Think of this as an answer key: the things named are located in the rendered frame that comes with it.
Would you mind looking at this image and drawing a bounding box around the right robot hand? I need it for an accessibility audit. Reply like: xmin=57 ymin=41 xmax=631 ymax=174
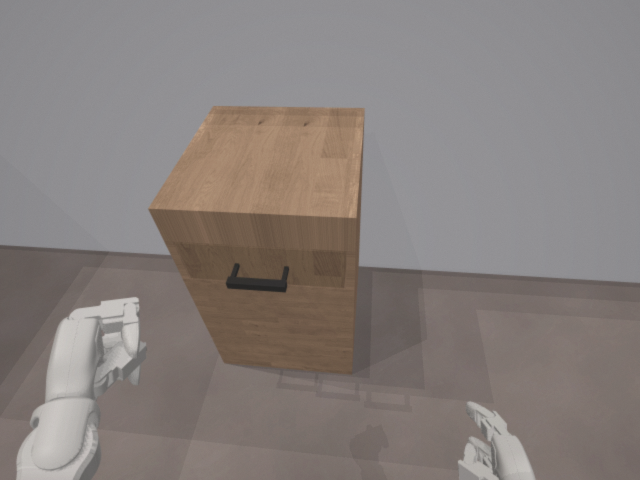
xmin=458 ymin=401 xmax=536 ymax=480

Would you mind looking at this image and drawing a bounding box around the left robot forearm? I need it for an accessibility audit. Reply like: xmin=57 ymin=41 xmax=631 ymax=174
xmin=16 ymin=397 xmax=101 ymax=480

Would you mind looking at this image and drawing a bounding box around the cabinet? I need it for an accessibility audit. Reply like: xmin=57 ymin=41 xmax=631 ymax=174
xmin=148 ymin=106 xmax=365 ymax=375

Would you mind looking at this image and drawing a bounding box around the left robot hand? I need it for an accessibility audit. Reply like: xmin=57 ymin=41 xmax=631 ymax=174
xmin=45 ymin=297 xmax=146 ymax=403

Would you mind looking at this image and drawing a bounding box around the drawer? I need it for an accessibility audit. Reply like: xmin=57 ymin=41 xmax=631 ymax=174
xmin=175 ymin=242 xmax=346 ymax=288

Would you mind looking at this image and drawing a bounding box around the handle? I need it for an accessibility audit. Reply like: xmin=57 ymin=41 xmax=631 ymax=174
xmin=226 ymin=263 xmax=289 ymax=292

